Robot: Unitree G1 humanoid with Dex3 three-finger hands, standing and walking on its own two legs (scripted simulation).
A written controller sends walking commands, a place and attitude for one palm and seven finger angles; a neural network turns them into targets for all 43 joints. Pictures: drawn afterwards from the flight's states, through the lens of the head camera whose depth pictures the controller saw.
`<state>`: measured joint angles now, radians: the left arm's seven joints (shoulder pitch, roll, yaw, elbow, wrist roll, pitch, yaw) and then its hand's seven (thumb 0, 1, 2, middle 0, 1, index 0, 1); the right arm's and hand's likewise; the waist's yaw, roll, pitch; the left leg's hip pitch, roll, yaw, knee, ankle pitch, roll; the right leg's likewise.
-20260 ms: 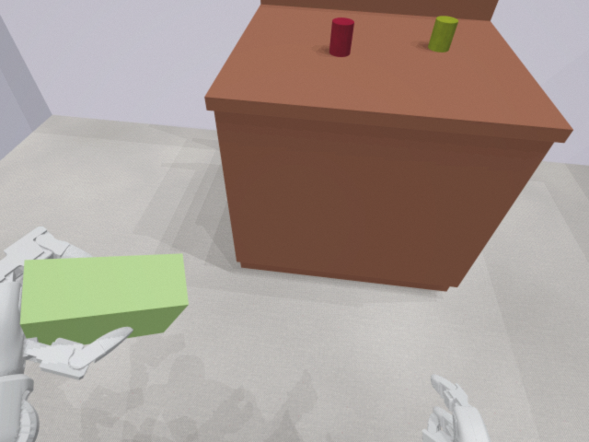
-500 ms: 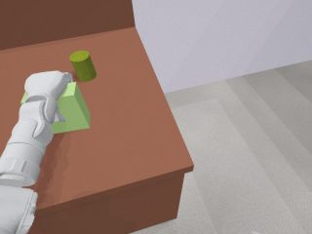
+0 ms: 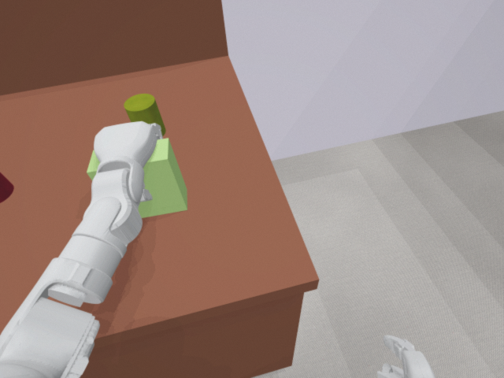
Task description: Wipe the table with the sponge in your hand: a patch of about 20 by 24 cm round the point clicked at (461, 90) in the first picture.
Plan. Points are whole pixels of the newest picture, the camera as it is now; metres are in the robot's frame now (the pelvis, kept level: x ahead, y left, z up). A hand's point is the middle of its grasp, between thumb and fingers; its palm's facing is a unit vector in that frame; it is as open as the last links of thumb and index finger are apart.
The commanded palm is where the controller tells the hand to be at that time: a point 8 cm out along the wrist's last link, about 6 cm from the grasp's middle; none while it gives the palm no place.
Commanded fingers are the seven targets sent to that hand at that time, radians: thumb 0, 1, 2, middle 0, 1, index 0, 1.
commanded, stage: wipe back along the middle lane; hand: left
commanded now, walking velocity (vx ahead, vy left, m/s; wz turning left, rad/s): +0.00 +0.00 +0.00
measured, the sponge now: (147, 190) +0.40 +0.24 +0.07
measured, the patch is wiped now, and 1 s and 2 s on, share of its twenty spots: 0.45 0.75 0.75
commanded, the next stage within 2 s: slide across to the third lane in 1.62 s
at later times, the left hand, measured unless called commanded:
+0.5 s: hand (146, 180) +0.38 +0.21 +0.12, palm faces +0.03 -0.03 -1.00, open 9.7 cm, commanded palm +0.34 +0.21 +0.15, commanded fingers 0.00 0.10 1.30 -1.20 -1.60 -1.20 -1.60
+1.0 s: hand (145, 205) +0.33 +0.20 +0.12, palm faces +0.10 -0.07 -0.99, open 9.7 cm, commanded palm +0.28 +0.19 +0.14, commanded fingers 0.00 0.10 1.30 -1.20 -1.60 -1.20 -1.60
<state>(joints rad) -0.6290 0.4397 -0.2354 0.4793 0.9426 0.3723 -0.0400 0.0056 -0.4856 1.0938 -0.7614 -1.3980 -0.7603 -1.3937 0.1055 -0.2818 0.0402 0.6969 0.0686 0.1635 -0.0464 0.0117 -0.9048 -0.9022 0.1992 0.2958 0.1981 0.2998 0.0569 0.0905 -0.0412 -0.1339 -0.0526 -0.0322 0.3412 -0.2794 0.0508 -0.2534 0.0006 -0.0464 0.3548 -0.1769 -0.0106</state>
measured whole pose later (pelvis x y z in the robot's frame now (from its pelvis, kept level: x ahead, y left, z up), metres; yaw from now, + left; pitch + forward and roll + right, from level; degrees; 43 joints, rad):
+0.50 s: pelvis -0.01 -0.01 +0.00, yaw -1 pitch +3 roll +0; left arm -0.49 0.43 -0.24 0.33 0.94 0.45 -0.02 0.02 -0.47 1.09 -0.74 -1.42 -0.74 -1.42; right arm 0.10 -0.30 0.04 0.68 0.08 0.18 -0.04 0.01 -0.91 -0.90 0.20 0.30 0.20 0.30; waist 0.05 0.10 -0.04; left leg -0.11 -0.04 -0.01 0.35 -0.29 0.04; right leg -0.25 0.02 -0.03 0.38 -0.18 -0.02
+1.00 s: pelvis -0.01 -0.01 +0.00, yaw -2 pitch +1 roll +0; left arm -0.28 0.40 -0.26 0.05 0.95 0.55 0.00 0.03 -0.47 1.09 -0.72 -1.44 -0.73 -1.42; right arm 0.05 -0.29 0.06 0.64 0.09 0.17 -0.02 0.01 -0.91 -0.90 0.20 0.30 0.20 0.30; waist 0.08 0.11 -0.04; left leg -0.09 -0.04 0.01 0.39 -0.31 0.04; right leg -0.24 0.02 -0.01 0.44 -0.21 -0.03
